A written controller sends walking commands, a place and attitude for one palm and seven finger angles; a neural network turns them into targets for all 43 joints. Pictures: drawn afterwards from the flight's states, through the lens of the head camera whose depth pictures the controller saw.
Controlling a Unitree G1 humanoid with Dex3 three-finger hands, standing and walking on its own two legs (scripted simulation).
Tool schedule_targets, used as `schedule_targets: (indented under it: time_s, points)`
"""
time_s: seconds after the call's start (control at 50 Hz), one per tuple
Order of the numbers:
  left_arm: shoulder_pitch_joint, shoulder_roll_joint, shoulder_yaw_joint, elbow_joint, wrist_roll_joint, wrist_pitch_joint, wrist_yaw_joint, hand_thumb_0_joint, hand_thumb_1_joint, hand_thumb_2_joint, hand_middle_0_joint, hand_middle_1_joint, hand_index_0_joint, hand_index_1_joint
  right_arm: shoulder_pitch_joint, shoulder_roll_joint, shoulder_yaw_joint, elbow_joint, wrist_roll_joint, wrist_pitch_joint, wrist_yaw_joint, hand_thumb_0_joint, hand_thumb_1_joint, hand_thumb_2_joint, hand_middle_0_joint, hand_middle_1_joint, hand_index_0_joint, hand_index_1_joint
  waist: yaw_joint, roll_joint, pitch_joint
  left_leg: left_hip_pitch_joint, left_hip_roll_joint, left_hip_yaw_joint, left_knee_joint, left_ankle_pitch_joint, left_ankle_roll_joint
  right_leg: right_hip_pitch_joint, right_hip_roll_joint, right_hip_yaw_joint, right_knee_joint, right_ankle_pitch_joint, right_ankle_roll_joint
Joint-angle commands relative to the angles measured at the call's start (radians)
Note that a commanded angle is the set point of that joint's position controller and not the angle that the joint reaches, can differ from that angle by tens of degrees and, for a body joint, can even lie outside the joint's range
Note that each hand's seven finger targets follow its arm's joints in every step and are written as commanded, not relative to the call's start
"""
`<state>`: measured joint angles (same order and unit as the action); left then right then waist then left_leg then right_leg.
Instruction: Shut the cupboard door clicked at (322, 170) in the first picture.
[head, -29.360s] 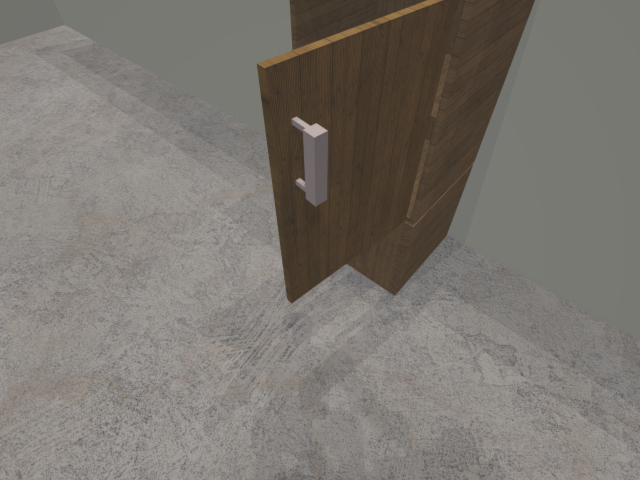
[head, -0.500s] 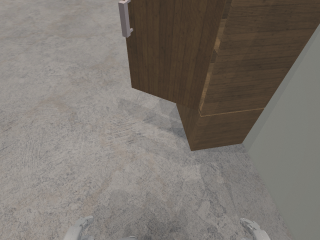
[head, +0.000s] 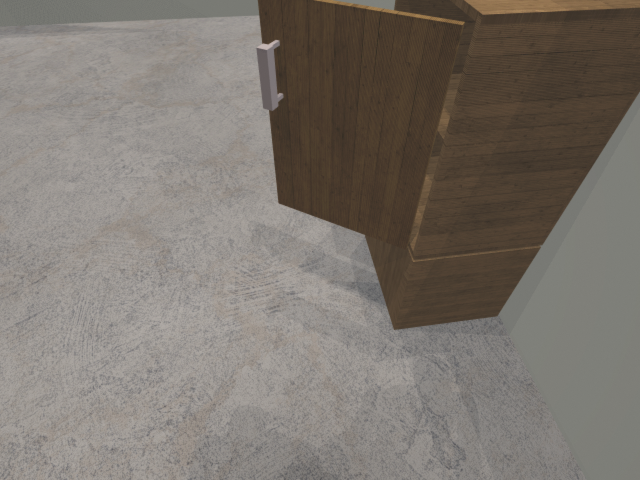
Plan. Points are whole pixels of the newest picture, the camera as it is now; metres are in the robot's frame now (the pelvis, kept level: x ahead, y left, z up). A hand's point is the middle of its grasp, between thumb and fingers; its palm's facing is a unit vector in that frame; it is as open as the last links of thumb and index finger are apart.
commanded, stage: let the arm hang, fingers relaxed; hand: left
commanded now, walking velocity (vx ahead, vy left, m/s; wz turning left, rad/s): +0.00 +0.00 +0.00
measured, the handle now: (273, 75) +0.93 +0.15 +0.08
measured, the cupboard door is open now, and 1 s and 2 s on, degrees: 54 54 54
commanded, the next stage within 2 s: look to check the result in 0.34 s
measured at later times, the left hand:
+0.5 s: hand out of the picture +0.00 +0.16 -0.18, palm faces +0.02 -0.99 -0.16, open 7.4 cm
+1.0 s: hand out of the picture +0.02 +0.18 -0.17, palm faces +0.00 -0.98 -0.21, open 7.4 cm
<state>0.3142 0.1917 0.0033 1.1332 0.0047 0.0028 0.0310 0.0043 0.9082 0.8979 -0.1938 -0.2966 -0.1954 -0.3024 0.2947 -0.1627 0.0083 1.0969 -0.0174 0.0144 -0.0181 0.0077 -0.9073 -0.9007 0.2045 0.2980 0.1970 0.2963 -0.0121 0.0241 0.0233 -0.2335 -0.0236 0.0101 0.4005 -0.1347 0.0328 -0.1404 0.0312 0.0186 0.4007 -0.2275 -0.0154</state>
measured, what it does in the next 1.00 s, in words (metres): stands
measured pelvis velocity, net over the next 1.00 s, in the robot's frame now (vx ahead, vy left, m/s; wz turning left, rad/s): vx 0.02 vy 0.00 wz -0.02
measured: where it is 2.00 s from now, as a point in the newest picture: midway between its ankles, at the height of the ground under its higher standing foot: outside the picture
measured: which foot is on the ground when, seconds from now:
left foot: down 0.00-1.00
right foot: down 0.00-1.00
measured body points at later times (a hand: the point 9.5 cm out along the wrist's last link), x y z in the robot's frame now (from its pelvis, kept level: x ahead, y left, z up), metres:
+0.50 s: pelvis +0.01 +0.00 +0.00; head +0.01 +0.01 +0.45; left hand +0.00 +0.21 -0.16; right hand -0.01 -0.22 -0.16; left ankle +0.05 +0.10 -0.74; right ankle -0.01 -0.11 -0.74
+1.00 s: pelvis +0.02 +0.00 +0.00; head +0.03 +0.00 +0.45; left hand +0.03 +0.23 -0.16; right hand +0.02 -0.24 -0.15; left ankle +0.05 +0.10 -0.74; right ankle -0.01 -0.11 -0.74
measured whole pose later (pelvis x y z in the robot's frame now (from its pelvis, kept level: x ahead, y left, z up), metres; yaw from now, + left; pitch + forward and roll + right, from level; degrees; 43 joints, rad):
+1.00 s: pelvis +0.02 +0.00 +0.00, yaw -1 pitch -2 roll +0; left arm 0.27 0.18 0.01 1.15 0.01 -0.01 0.03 0.00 0.90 0.90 -0.20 -0.30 -0.20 -0.30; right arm 0.25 -0.19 0.00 1.12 -0.02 0.00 -0.03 0.01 -0.91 -0.90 0.20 0.30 0.20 0.30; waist -0.01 0.00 0.04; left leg -0.18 -0.03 0.03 0.37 -0.16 0.03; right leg -0.10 0.03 0.04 0.38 -0.25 -0.02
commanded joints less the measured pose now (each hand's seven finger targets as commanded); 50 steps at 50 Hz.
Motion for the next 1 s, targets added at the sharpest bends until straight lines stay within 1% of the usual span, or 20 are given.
schedule_targets:
  time_s: [0.0,0.04,0.06,0.1,0.16,0.26,0.32,0.34,0.38,0.4,0.46,0.52,0.58,0.7,0.72,0.78,0.82,0.88,0.92,0.98]
  points:
    - [0.041,0.077,0.008,-0.022,0.003,-0.015,0.005,0.0,0.9,0.9,-0.2,-0.3,-0.2,-0.3,0.044,-0.109,-0.024,-0.018,0.004,-0.014,-0.016,0.0,-0.9,-0.9,0.2,0.3,0.2,0.3,0.0,-0.044,0.073,0.037,0.116,-0.119,-0.104,-0.089,0.005,-0.116,-0.104,0.095,-0.109,-0.055,-0.032]
    - [0.051,0.071,0.009,-0.015,0.004,-0.017,0.006,0.0,0.9,0.9,-0.2,-0.3,-0.2,-0.3,0.046,-0.103,-0.024,-0.012,0.004,-0.016,-0.018,0.0,-0.9,-0.9,0.2,0.3,0.2,0.3,-0.001,-0.039,0.064,0.043,0.117,-0.112,-0.1,-0.067,0.005,-0.106,-0.105,0.096,-0.108,-0.038,-0.032]
    - [0.054,0.066,0.008,-0.011,0.004,-0.016,0.007,0.0,0.9,0.9,-0.2,-0.3,-0.2,-0.3,0.048,-0.098,-0.022,-0.008,0.004,-0.016,-0.018,0.0,-0.9,-0.9,0.2,0.3,0.2,0.3,0.0,-0.021,0.07,0.041,0.116,-0.113,-0.105,-0.075,0.006,-0.108,-0.105,0.095,-0.105,-0.039,-0.031]
    - [0.059,0.059,0.009,-0.007,0.004,-0.014,0.007,0.0,0.9,0.9,-0.2,-0.3,-0.2,-0.3,0.051,-0.095,-0.022,-0.004,0.004,-0.015,-0.019,0.0,-0.9,-0.9,0.2,0.3,0.2,0.3,0.001,-0.011,0.089,0.03,0.115,-0.119,-0.118,-0.111,0.006,-0.116,-0.1,0.093,-0.102,-0.055,-0.029]
    - [0.066,0.052,0.01,-0.003,0.005,-0.015,0.008,0.0,0.9,0.9,-0.2,-0.3,-0.2,-0.3,0.054,-0.086,-0.022,-0.003,0.004,-0.015,-0.02,0.0,-0.9,-0.9,0.2,0.3,0.2,0.3,0.002,-0.008,0.093,0.021,0.111,-0.113,-0.114,-0.111,0.005,-0.112,-0.102,0.095,-0.105,-0.053,-0.031]
    - [0.071,0.043,0.011,-0.001,0.004,-0.02,0.01,0.0,0.9,0.9,-0.2,-0.3,-0.2,-0.3,0.06,-0.079,-0.023,-0.001,0.005,-0.021,-0.023,0.0,-0.9,-0.9,0.2,0.3,0.2,0.3,0.001,-0.004,0.059,0.051,0.109,-0.108,-0.096,-0.045,0.006,-0.093,-0.105,0.096,-0.1,-0.007,-0.031]
    - [0.075,0.045,0.011,0.0,0.005,-0.023,0.01,0.0,0.9,0.9,-0.2,-0.3,-0.2,-0.3,0.059,-0.085,-0.024,-0.002,0.007,-0.022,-0.024,0.0,-0.9,-0.9,0.2,0.3,0.2,0.3,0.002,-0.013,0.068,0.06,0.112,-0.106,-0.089,-0.021,0.007,-0.099,-0.103,0.093,-0.102,0.002,-0.032]
    - [0.073,0.038,0.012,0.002,0.004,-0.022,0.01,0.0,0.9,0.9,-0.2,-0.3,-0.2,-0.3,0.063,-0.081,-0.023,0.0,0.005,-0.023,-0.024,0.0,-0.9,-0.9,0.2,0.3,0.2,0.3,-0.001,-0.004,0.059,0.06,0.114,-0.105,-0.091,-0.021,0.008,-0.09,-0.106,0.092,-0.102,0.005,-0.031]
    - [0.07,0.035,0.011,0.002,0.004,-0.021,0.011,0.0,0.9,0.9,-0.2,-0.3,-0.2,-0.3,0.064,-0.079,-0.023,0.002,0.005,-0.022,-0.025,0.0,-0.9,-0.9,0.2,0.3,0.2,0.3,-0.002,0.002,0.076,0.053,0.112,-0.108,-0.097,-0.037,0.006,-0.096,-0.101,0.095,-0.101,-0.003,-0.031]
    - [0.07,0.037,0.012,0.003,0.004,-0.02,0.01,0.0,0.9,0.9,-0.2,-0.3,-0.2,-0.3,0.066,-0.081,-0.023,0.002,0.005,-0.021,-0.025,0.0,-0.9,-0.9,0.2,0.3,0.2,0.3,-0.001,0.0,0.084,0.047,0.112,-0.11,-0.102,-0.056,0.006,-0.098,-0.102,0.092,-0.103,-0.015,-0.032]
    - [0.074,0.042,0.013,0.002,0.004,-0.022,0.01,0.0,0.9,0.9,-0.2,-0.3,-0.2,-0.3,0.066,-0.084,-0.024,-0.001,0.005,-0.023,-0.026,0.0,-0.9,-0.9,0.2,0.3,0.2,0.3,0.0,-0.011,0.059,0.061,0.112,-0.108,-0.092,-0.02,0.009,-0.08,-0.104,0.091,-0.1,0.01,-0.031]
    - [0.072,0.053,0.016,0.0,0.004,-0.024,0.011,0.0,0.9,0.9,-0.2,-0.3,-0.2,-0.3,0.06,-0.098,-0.028,-0.003,0.008,-0.024,-0.026,0.0,-0.9,-0.9,0.2,0.3,0.2,0.3,0.003,-0.019,0.058,0.075,0.116,-0.104,-0.083,0.006,0.01,-0.081,-0.105,0.091,-0.105,0.021,-0.033]
    - [0.062,0.052,0.015,0.0,0.005,-0.022,0.01,0.0,0.9,0.9,-0.2,-0.3,-0.2,-0.3,0.06,-0.1,-0.027,0.001,0.005,-0.021,-0.026,0.0,-0.9,-0.9,0.2,0.3,0.2,0.3,-0.002,-0.015,0.085,0.063,0.116,-0.108,-0.098,-0.04,0.008,-0.093,-0.102,0.092,-0.106,-0.007,-0.032]
    - [0.053,0.071,0.017,-0.002,0.005,-0.022,0.007,0.0,0.9,0.9,-0.2,-0.3,-0.2,-0.3,0.041,-0.12,-0.03,-0.003,0.005,-0.02,-0.023,0.0,-0.9,-0.9,0.2,0.3,0.2,0.3,0.0,-0.032,0.091,0.064,0.117,-0.109,-0.107,-0.069,0.009,-0.099,-0.103,0.099,-0.11,-0.021,-0.034]
    - [0.054,0.082,0.019,-0.005,0.006,-0.024,0.007,0.0,0.9,0.9,-0.2,-0.3,-0.2,-0.3,0.035,-0.13,-0.034,-0.007,0.007,-0.021,-0.023,0.0,-0.9,-0.9,0.2,0.3,0.2,0.3,0.001,-0.034,0.074,0.079,0.118,-0.108,-0.098,-0.041,0.012,-0.095,-0.102,0.103,-0.11,-0.005,-0.037]
    - [0.035,0.086,0.018,-0.006,0.005,-0.023,0.006,0.0,0.9,0.9,-0.2,-0.3,-0.2,-0.3,0.027,-0.133,-0.032,-0.005,0.005,-0.023,-0.023,0.0,-0.9,-0.9,0.2,0.3,0.2,0.3,-0.002,-0.025,0.073,0.077,0.12,-0.109,-0.106,-0.045,0.01,-0.089,-0.104,0.1,-0.107,-0.003,-0.034]
    - [0.037,0.098,0.021,-0.009,0.006,-0.026,0.006,0.0,0.9,0.9,-0.2,-0.3,-0.2,-0.3,0.015,-0.147,-0.035,-0.008,0.007,-0.026,-0.023,0.0,-0.9,-0.9,0.2,0.3,0.2,0.3,0.002,-0.021,0.048,0.095,0.123,-0.107,-0.096,-0.006,0.013,-0.076,-0.106,0.1,-0.106,0.022,-0.035]
    - [0.019,0.105,0.022,-0.01,0.005,-0.028,0.006,0.0,0.9,0.9,-0.2,-0.3,-0.2,-0.3,0.004,-0.151,-0.035,-0.008,0.006,-0.029,-0.022,0.0,-0.9,-0.9,0.2,0.3,0.2,0.3,-0.001,-0.025,0.031,0.105,0.123,-0.104,-0.092,0.027,0.011,-0.057,-0.111,0.102,-0.109,0.045,-0.034]
    - [0.012,0.112,0.024,-0.011,0.006,-0.029,0.006,0.0,0.9,0.9,-0.2,-0.3,-0.2,-0.3,-0.004,-0.16,-0.035,-0.01,0.007,-0.029,-0.023,0.0,-0.9,-0.9,0.2,0.3,0.2,0.3,0.0,-0.021,0.033,0.113,0.126,-0.105,-0.089,0.054,0.012,-0.057,-0.108,0.103,-0.109,0.063,-0.034]
    - [0.001,0.117,0.024,-0.011,0.006,-0.027,0.004,0.0,0.9,0.9,-0.2,-0.3,-0.2,-0.3,-0.018,-0.165,-0.034,-0.008,0.005,-0.029,-0.022,0.0,-0.9,-0.9,0.2,0.3,0.2,0.3,0.0,-0.015,0.056,0.104,0.126,-0.103,-0.098,0.039,0.009,-0.059,-0.113,0.103,-0.117,0.057,-0.033]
